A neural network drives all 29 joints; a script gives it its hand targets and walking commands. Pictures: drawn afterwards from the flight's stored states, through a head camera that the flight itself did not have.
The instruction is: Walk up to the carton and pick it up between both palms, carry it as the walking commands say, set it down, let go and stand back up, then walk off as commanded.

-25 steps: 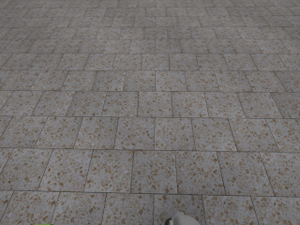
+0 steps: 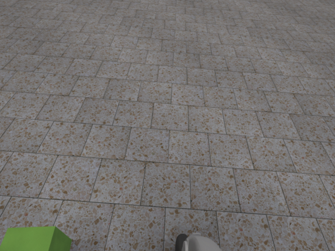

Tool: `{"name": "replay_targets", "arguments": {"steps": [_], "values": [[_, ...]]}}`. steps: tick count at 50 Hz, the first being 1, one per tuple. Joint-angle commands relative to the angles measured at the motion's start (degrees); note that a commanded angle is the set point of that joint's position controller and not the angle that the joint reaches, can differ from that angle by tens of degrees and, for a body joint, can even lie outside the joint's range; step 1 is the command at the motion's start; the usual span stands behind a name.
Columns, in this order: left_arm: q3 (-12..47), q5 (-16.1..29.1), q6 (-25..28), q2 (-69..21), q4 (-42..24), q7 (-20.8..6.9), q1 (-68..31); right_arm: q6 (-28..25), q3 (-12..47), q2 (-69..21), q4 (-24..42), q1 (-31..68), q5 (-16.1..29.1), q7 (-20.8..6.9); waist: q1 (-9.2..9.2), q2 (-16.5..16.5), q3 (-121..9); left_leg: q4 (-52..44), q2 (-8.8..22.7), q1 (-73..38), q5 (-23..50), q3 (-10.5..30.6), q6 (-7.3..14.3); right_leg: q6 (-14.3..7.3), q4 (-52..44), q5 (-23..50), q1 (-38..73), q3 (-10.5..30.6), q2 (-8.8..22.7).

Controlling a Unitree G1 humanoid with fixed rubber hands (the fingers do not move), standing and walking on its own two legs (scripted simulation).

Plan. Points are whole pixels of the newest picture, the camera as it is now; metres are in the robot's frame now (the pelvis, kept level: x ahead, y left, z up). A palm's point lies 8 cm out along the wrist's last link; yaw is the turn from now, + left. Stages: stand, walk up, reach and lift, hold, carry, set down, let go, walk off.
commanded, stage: walk off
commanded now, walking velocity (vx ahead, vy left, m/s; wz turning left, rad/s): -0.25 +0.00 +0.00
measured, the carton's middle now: out of the picture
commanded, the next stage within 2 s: stand in 0.20 s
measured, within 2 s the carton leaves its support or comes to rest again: neither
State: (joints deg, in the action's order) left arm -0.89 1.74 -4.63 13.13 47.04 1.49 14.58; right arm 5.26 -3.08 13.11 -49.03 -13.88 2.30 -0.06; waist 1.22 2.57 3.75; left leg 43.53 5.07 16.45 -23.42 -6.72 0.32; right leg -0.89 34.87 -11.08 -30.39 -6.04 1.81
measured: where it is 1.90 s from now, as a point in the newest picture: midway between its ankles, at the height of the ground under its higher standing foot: outside the picture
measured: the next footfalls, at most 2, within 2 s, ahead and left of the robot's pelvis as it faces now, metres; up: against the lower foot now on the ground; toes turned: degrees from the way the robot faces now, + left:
right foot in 0.34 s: -0.13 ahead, -0.07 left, +0.00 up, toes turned -3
left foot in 0.72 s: -0.20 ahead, +0.17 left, +0.00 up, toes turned +0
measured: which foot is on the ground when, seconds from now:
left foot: down 0.00-0.34, up 0.36-0.70, down 0.72-1.00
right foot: up 0.00-0.32, down 0.34-1.00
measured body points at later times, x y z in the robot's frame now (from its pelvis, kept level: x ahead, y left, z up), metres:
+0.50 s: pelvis -0.17 +0.00 +0.02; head -0.16 -0.02 +0.47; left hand -0.07 +0.26 -0.09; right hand -0.11 -0.25 -0.13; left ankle -0.12 +0.16 -0.65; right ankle -0.17 -0.07 -0.71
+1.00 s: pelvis -0.21 +0.04 +0.03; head -0.18 +0.05 +0.48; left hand -0.13 +0.28 -0.11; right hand -0.15 -0.23 -0.10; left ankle -0.24 +0.17 -0.71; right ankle -0.17 -0.07 -0.71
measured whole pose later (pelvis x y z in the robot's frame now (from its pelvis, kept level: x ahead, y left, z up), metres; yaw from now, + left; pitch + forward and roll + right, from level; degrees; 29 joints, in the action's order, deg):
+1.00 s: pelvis -0.21 +0.04 +0.03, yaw -2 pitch +0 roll -1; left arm -2.3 1.7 -1.9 12.8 46.9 0.1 14.9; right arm 2.4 -2.4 12.8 -49.6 -13.6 2.3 1.0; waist 0.0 0.3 3.6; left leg 29.0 3.1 10.8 -18.3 -0.8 -1.4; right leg -1.8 24.9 -9.2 -15.9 -2.1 -2.2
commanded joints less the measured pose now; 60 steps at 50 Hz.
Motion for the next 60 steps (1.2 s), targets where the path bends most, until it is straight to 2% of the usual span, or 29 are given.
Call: {"name": "replay_targets", "arguments": {"steps": [1,3,5,8,10,13,14,15,16,17,18,19,20,22,24,26,28,31,33,34,35,36,37,38,40,42,48,54,60], "values": [[-4.6,-5.1,-1.5,6.4,-5.0,-1.2,-1.0,-1.5,-1.4,10.1,6.1,10.4,-5.4,3.0,-4.51,-14.6,7.1,-33.9,13.7,27.0,-3.9,11.6,7.1,2.6,47.7,-11.7,3.2,12.1,-7.5],[-4.8,-4.9,-1.2,7.2,-2.8,-0.5,2.6,-1.4,-1.5,11.0,7.9,11.5,-4.5,3.1,-5.59,-10.7,4.1,-27.7,11.4,17.6,6.8,6.7,6.7,3.5,47.6,-8.0,1.3,10.5,-7.7],[-4.6,-4.7,-0.8,7.2,-2.8,0.0,0.9,-1.2,-1.3,10.2,6.8,8.4,-4.1,2.8,-3.99,-9.2,4.0,-25.2,13.0,10.3,8.0,8.1,7.5,3.9,45.0,-7.2,-1.1,8.7,-6.8],[-4.2,-4.3,-0.7,5.8,-4.4,-0.5,-3.0,-1.3,-1.1,9.8,4.6,0.9,-3.6,3.0,0.06,-12.0,1.0,-24.3,15.4,1.5,8.8,14.4,9.3,3.9,30.7,-11.8,0.8,5.4,-4.2],[-3.8,-3.3,-0.4,4.9,-4.1,-0.7,-2.1,-1.5,-1.0,10.5,3.5,0.3,-3.9,2.5,0.13,-15.2,-3.4,-23.0,15.8,-5.6,18.0,16.0,8.9,3.4,15.4,-21.1,5.1,4.2,-3.0],[-3.1,-2.4,-0.3,3.4,-0.9,-1.0,5.2,-0.7,-1.2,12.1,2.0,-0.8,-4.1,2.5,-1.53,-17.2,-6.7,-25.4,16.0,-5.3,9.6,16.1,7.4,0.8,-2.2,-22.8,17.1,1.7,-3.6],[-2.9,-2.9,-0.2,3.0,0.2,-1.2,7.7,-0.4,-1.1,11.1,1.3,-2.4,-3.6,2.5,-2.45,-14.5,-6.9,-23.1,14.5,-0.1,1.2,14.0,5.3,0.1,-10.0,-14.7,23.0,3.5,-2.3],[-3.5,-3.7,0.1,6.0,0.3,-1.1,8.8,-0.2,-0.8,8.8,1.5,-4.2,-3.6,2.3,-1.93,-4.8,-2.8,-17.9,9.5,7.2,-7.5,9.5,1.5,-0.7,-16.1,-13.8,22.7,14.0,2.5],[-3.7,-3.8,0.0,8.4,-0.3,-1.0,7.5,-0.2,-0.5,5.2,2.6,-3.0,-3.5,2.3,-1.41,11.7,0.4,0.3,-0.6,17.6,-11.7,-0.3,-2.8,-5.1,-22.8,-15.3,19.5,35.8,17.2],[-3.6,-3.6,0.1,11.7,-2.9,-0.7,3.0,0.0,-0.9,6.6,4.2,4.0,-4.3,2.6,-3.40,10.2,7.7,12.0,-2.2,18.2,-10.7,4.8,-2.1,-8.5,-25.8,-15.7,4.5,38.1,23.1],[-3.8,-4.2,0.5,11.7,-3.3,-0.2,-0.6,-0.1,-1.5,7.4,5.5,8.2,-4.6,1.8,-3.60,9.1,10.0,17.4,-1.7,13.6,-5.4,11.0,-1.5,-7.9,-28.6,-21.9,-4.5,34.3,20.7],[-3.2,-4.2,1.4,8.5,-3.2,-0.2,-2.5,-0.1,-1.6,8.3,4.8,8.1,-4.7,0.9,-2.38,7.1,11.3,19.2,-2.2,11.2,-0.7,11.6,-0.6,-3.8,-29.0,-25.8,-6.5,29.4,15.8],[-2.6,-4.5,2.0,7.8,-3.4,0.0,-4.4,0.2,-2.2,9.0,3.7,4.9,-4.6,0.6,-0.76,7.0,11.4,23.0,-4.1,10.6,3.4,10.2,-0.9,-2.4,-29.6,-24.8,-5.7,26.6,12.3],[-2.4,-4.9,2.6,8.0,-4.0,0.8,-5.2,0.5,-2.0,6.1,1.5,-1.8,-3.9,0.0,0.99,7.3,5.5,23.2,-5.4,9.4,4.9,9.9,-0.7,-3.2,-26.2,-17.2,1.1,20.6,8.4],[-2.8,-4.6,2.9,8.0,-4.1,0.3,-6.5,-0.3,-2.3,6.7,0.8,-3.0,-4.2,-0.1,1.30,4.3,2.1,21.0,-5.6,12.4,4.8,10.5,-1.1,-4.7,-23.3,-12.1,11.0,20.0,8.7],[-2.8,-4.3,4.0,6.4,-3.5,-0.2,-2.3,-1.1,-2.0,6.5,1.0,-1.7,-3.6,0.0,-1.51,0.5,-3.9,11.7,-3.5,12.5,2.7,9.7,-2.4,-6.7,-20.7,-6.1,22.5,19.8,8.4],[-2.4,-4.1,4.8,4.4,-1.9,0.0,1.3,-2.1,-0.8,4.1,1.9,1.9,-3.4,-0.1,-3.91,2.5,-8.3,1.5,-2.9,9.7,0.4,7.3,-3.0,-7.8,-18.7,1.2,29.0,20.5,8.9],[-2.6,-4.3,4.3,5.9,-0.7,0.0,1.8,-3.0,0.4,2.2,2.3,2.2,-2.5,0.6,-3.60,8.1,-9.9,-14.3,-4.8,1.2,-4.8,5.8,-2.5,-8.6,-15.7,10.9,28.8,20.8,9.2],[-2.5,-3.4,3.7,5.3,-0.3,0.0,2.0,-3.1,0.5,1.9,-0.6,-3.2,-2.6,1.4,-1.74,4.2,-8.6,-29.1,-4.2,-12.7,11.4,5.7,-2.3,-6.4,-14.7,11.0,19.8,20.0,9.0],[-1.8,-2.8,3.9,3.9,-0.4,-0.3,3.7,-3.4,0.1,4.6,-1.0,-6.6,-2.8,1.6,-0.19,0.3,-8.6,-26.0,0.5,-18.5,16.0,10.3,-1.0,-3.5,-14.4,7.4,12.2,18.9,7.6],[-1.2,-2.4,4.1,1.9,-0.7,-0.6,4.2,-3.4,-0.5,7.8,-2.1,-8.5,-3.3,1.5,-0.52,-8.1,-7.9,-27.5,6.2,-15.9,10.7,15.8,2.0,-1.7,-12.5,0.4,10.2,14.1,3.8],[-1.2,-2.1,3.8,2.1,-1.0,-1.0,3.6,-3.1,-0.3,8.7,-1.1,-6.8,-3.2,1.5,-1.80,-10.0,-4.2,-32.5,10.1,-8.3,0.7,20.8,4.4,-0.5,-10.6,-4.8,10.9,9.6,-0.4],[-1.5,-2.4,3.6,2.8,-1.2,-1.5,2.3,-3.3,0.1,8.1,-0.1,-3.3,-3.3,1.7,-2.80,-10.9,-0.1,-35.7,10.4,0.1,-11.4,22.0,4.7,-0.4,-10.5,-3.7,13.6,8.3,-1.8],[-1.8,-3.2,3.5,3.8,-1.6,-1.9,0.1,-3.7,-0.2,7.2,0.5,1.2,-3.4,1.5,-3.56,-11.8,2.8,-33.2,7.7,3.0,-8.6,16.5,3.2,-0.7,-11.4,2.3,17.9,7.2,-1.6],[-2.0,-3.9,4.2,5.4,-2.7,-2.2,-1.9,-4.6,0.4,5.6,1.1,0.6,-2.7,1.3,-2.48,-12.9,-0.2,-31.0,4.4,3.0,0.9,13.8,1.6,-1.3,-11.2,5.7,21.9,7.8,-0.6],[-2.1,-4.1,4.6,5.2,-2.8,-2.2,-2.8,-5.3,0.6,5.6,0.7,-2.0,-2.4,1.5,-1.11,-11.6,-3.9,-27.1,4.0,-1.5,8.6,12.5,0.9,-1.6,-11.5,7.2,22.2,8.1,0.3],[-2.0,-3.8,4.4,5.4,-1.1,-2.2,1.1,-5.1,0.1,6.1,1.2,-2.0,-3.2,1.5,-2.11,-9.5,-4.7,-26.0,3.0,-2.6,6.3,11.8,1.2,-1.8,-12.5,6.0,22.7,9.9,1.4],[-2.3,-3.9,4.8,5.9,-1.0,-1.8,1.2,-5.0,0.4,5.6,0.1,-3.7,-3.3,1.4,-1.42,-1.0,-6.1,-21.5,1.0,-6.0,9.0,9.2,1.6,-2.4,-14.3,2.1,19.1,12.3,2.7],[-2.0,-3.6,4.9,5.4,-1.0,-1.0,1.0,-4.8,0.4,5.5,-0.7,-4.5,-3.6,1.5,-0.73,-1.2,-7.1,-21.4,1.1,-8.1,12.7,8.5,1.7,-2.0,-13.4,6.2,19.1,11.7,2.8]]}}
